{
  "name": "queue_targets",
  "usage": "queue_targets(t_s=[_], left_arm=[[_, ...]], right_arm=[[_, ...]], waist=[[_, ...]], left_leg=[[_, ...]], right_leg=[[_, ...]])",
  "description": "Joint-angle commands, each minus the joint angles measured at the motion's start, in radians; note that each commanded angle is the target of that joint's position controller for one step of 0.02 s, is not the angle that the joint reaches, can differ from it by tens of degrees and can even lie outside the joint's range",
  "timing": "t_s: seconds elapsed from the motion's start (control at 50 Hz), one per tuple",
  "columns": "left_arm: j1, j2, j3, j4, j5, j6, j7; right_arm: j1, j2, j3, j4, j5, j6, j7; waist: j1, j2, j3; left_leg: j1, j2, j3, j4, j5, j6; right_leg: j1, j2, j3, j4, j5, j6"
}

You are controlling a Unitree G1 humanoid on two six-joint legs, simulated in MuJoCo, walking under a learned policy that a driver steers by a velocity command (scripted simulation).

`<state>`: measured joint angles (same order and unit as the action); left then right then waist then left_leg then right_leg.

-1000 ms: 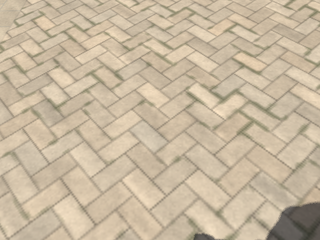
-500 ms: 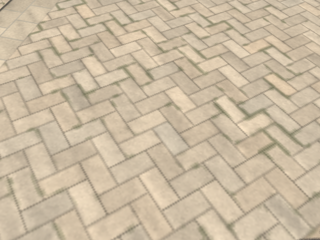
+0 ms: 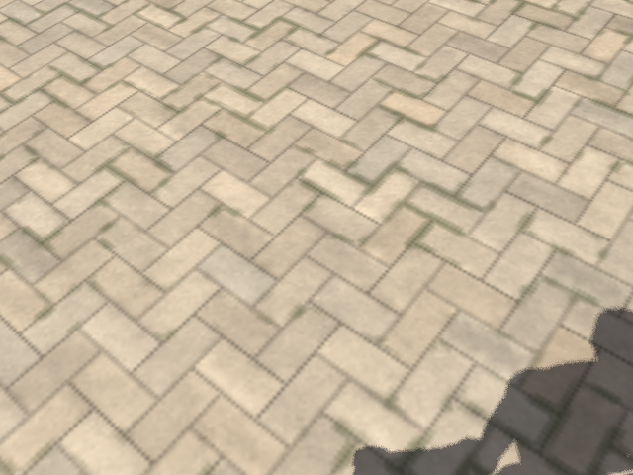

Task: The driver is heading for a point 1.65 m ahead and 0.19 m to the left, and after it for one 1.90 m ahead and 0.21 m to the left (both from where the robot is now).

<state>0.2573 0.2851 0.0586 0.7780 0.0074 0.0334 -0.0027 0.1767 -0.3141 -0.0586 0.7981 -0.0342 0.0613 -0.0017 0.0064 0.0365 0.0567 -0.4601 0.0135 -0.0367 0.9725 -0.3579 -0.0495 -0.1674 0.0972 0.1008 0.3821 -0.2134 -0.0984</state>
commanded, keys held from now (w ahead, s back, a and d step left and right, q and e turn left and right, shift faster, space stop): w+e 0.12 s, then w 0.06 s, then w+q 0.82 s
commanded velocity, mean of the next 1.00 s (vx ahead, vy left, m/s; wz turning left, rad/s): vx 0.42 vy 0.00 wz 0.15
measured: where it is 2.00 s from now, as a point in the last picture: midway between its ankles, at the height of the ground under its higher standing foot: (272, 282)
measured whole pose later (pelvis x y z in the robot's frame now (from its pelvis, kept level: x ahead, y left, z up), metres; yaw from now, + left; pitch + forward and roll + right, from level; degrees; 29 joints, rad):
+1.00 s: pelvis +0.42 +0.01 +0.00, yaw +14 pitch +1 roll -1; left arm 0.34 0.25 0.04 0.84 0.02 -0.10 0.00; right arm 0.19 -0.31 -0.07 0.79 -0.04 0.00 0.06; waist 0.02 0.05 0.03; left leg -0.64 0.04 -0.03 1.07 -0.19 0.05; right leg -0.09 0.03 -0.15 0.29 -0.22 -0.06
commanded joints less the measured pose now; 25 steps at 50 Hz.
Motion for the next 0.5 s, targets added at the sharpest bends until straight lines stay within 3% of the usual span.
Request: queue_targets(t_s=[0.02, 0.12, 0.18, 0.24, 0.26, 0.28, 0.3, 0.32, 0.34, 0.36, 0.42, 0.5], left_arm=[[0.084, 0.165, 0.044, -0.027, 0.011, -0.014, 0.001], [0.099, 0.188, 0.054, -0.022, 0.017, -0.04, -0.004], [0.083, 0.177, 0.052, -0.024, 0.021, -0.053, -0.01], [0.05, 0.143, 0.038, -0.016, 0.017, -0.063, -0.006], [0.048, 0.099, 0.023, -0.021, 0.018, -0.074, -0.003], [0.031, 0.021, -0.001, -0.057, 0.004, -0.085, -0.009], [0.032, 0.095, 0.014, -0.066, 0.022, -0.086, -0.006], [0.038, 0.125, 0.02, -0.05, 0.039, -0.084, -0.011], [0.012, 0.127, 0.018, -0.039, 0.043, -0.088, -0.023], [-0.005, 0.114, 0.015, -0.039, 0.041, -0.092, -0.03], [-0.045, 0.081, 0.0, -0.048, 0.055, -0.089, -0.042], [-0.185, 0.054, -0.018, -0.095, 0.046, -0.081, -0.042]], right_arm=[[-0.105, -0.084, -0.017, -0.09, -0.005, -0.027, 0.008], [-0.145, -0.071, -0.006, -0.109, 0.002, -0.069, 0.013], [-0.119, -0.067, 0.001, -0.111, 0.01, -0.086, 0.013], [0.052, -0.048, 0.005, -0.054, 0.008, -0.107, 0.0], [0.14, -0.086, -0.003, -0.035, 0.001, -0.12, -0.009], [0.236, -0.199, -0.025, -0.025, -0.014, -0.125, -0.016], [0.271, -0.244, -0.043, 0.011, -0.001, -0.118, -0.004], [0.197, -0.176, -0.03, -0.006, 0.014, -0.115, 0.008], [0.148, -0.121, -0.018, -0.02, 0.021, -0.12, 0.019], [0.132, -0.099, -0.011, -0.024, 0.017, -0.126, 0.023], [0.202, -0.078, -0.008, 0.018, 0.027, -0.144, 0.017], [0.294, -0.071, -0.015, 0.064, 0.034, -0.141, 0.003]], waist=[[0.057, -0.167, -0.004], [0.066, -0.153, -0.008], [0.049, -0.162, -0.012], [-0.049, -0.106, -0.017], [-0.09, -0.029, -0.045], [-0.119, 0.201, -0.098], [-0.087, 0.192, -0.032], [-0.032, 0.074, 0.053], [-0.02, 0.024, 0.075], [-0.012, 0.039, 0.057], [-0.02, 0.087, -0.005], [-0.049, 0.064, 0.0]], left_leg=[[-0.186, -0.001, -0.001, -0.097, 0.013, -0.01], [-0.117, -0.017, -0.008, -0.246, 0.016, 0.007], [0.017, -0.029, 0.012, -0.336, 0.018, 0.035], [0.384, -0.044, 0.053, -0.527, 0.12, 0.077], [0.512, 0.031, -0.054, -0.585, 0.019, 0.094], [0.61, 0.268, -0.471, -0.771, -0.343, 0.179], [0.535, 0.361, -0.76, -0.865, -0.483, 0.26], [0.469, 0.337, -0.697, -0.845, -0.477, 0.278], [0.424, 0.277, -0.582, -0.829, -0.349, 0.266], [0.416, 0.219, -0.486, -0.832, -0.204, 0.247], [0.44, 0.136, -0.345, -0.807, 0.183, 0.25], [0.457, 0.126, -0.305, -0.797, 0.377, 0.273]], right_leg=[[0.13, -0.251, 0.361, -0.201, -0.295, -0.162], [0.081, -0.238, 0.403, -0.164, -0.261, -0.174], [-0.006, -0.23, 0.406, -0.14, -0.252, -0.155], [-0.215, -0.175, 0.336, -0.045, -0.245, -0.085], [-0.296, -0.118, 0.265, 0.095, -0.243, -0.049], [-0.43, 0.018, 0.078, 0.417, -0.285, 0.004], [-0.542, 0.039, 0.024, 0.574, -0.358, 0.012], [-0.568, -0.046, 0.019, 0.654, -0.272, 0.009], [-0.551, -0.085, -0.002, 0.649, -0.182, 0.019], [-0.525, -0.109, -0.022, 0.625, -0.12, 0.032], [-0.491, -0.118, -0.071, 0.604, -0.033, 0.08], [-0.54, -0.121, -0.109, 0.49, 0.002, 0.131]])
